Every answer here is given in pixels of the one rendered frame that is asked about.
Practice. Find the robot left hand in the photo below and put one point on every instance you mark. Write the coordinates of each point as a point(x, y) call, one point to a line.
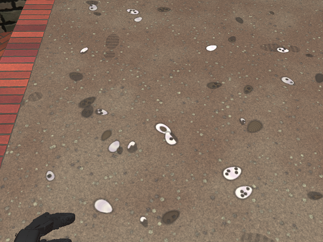
point(44, 224)

